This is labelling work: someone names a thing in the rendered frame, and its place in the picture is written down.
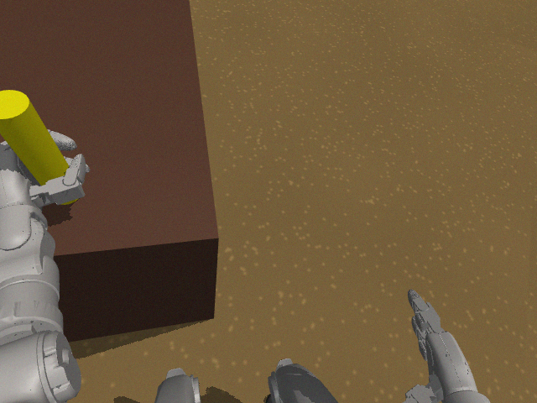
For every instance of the left robot hand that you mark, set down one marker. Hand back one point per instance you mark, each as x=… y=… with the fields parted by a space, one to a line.
x=19 y=187

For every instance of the right robot hand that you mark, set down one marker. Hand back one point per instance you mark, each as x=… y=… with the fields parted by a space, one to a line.
x=449 y=371

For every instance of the left robot arm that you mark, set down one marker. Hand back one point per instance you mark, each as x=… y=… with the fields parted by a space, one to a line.
x=36 y=361

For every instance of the can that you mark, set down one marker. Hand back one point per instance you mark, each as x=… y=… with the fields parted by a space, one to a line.
x=26 y=134

